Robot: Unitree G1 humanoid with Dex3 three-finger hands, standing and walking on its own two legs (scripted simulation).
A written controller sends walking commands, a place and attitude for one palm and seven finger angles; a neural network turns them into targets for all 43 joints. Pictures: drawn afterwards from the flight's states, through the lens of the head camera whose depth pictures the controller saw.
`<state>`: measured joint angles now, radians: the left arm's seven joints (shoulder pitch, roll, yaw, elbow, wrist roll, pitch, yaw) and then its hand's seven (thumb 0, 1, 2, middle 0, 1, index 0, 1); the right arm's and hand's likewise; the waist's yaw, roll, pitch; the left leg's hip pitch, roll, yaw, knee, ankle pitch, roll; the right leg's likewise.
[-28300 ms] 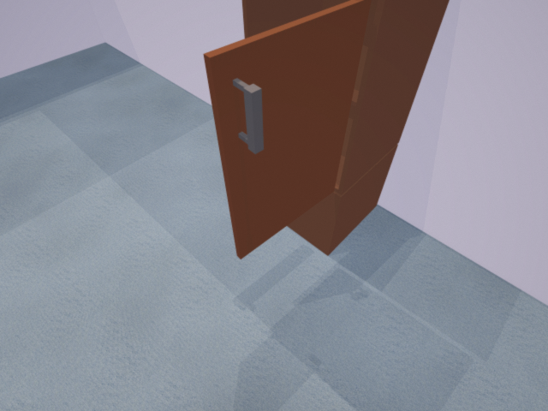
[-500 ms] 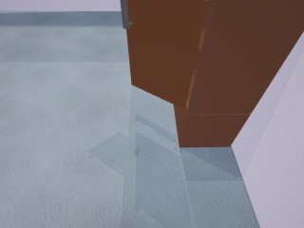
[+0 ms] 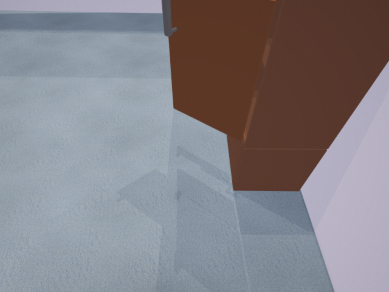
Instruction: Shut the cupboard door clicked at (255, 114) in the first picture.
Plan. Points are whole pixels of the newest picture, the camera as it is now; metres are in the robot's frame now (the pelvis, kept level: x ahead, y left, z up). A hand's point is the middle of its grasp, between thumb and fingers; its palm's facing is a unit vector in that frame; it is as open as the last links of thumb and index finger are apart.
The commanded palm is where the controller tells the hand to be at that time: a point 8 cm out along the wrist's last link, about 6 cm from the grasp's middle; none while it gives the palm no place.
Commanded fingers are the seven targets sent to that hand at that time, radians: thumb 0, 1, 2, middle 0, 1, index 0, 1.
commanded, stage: walk to a spot facing it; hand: left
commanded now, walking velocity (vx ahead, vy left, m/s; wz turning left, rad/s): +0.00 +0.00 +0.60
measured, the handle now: (170, 15) +0.99 +0.13 +0.13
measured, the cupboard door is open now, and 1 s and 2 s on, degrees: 55 55 55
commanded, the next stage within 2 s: none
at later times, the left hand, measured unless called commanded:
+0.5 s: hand out of the picture +0.03 +0.23 -0.16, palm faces +0.28 -0.92 -0.27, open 7.3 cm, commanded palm none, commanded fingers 0.00 0.90 0.90 -0.20 -0.30 -0.20 -0.30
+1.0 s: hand out of the picture -0.11 +0.21 -0.18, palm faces +0.59 -0.77 -0.25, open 7.3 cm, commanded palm none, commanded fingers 0.00 0.90 0.90 -0.20 -0.30 -0.20 -0.30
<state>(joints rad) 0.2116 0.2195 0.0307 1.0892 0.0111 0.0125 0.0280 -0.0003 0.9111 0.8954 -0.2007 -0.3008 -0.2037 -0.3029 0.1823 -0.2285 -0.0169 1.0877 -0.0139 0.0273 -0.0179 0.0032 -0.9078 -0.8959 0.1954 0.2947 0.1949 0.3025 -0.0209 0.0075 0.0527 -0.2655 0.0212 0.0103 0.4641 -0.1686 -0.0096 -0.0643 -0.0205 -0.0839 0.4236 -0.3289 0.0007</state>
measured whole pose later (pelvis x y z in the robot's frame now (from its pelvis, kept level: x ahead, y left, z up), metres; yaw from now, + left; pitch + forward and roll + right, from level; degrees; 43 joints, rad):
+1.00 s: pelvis -0.03 +0.00 -0.01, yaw +37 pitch +0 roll +0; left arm 0.22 0.26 0.08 0.92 0.03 0.06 -0.01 0.01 0.91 0.90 -0.20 -0.30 -0.20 -0.30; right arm 0.20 -0.22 -0.04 0.88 -0.04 0.01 0.01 0.00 -0.91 -0.90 0.20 0.29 0.20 0.30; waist -0.01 -0.03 0.09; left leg -0.30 -0.01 -0.01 0.58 -0.29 0.01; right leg -0.46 -0.09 -0.05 1.04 -0.46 0.05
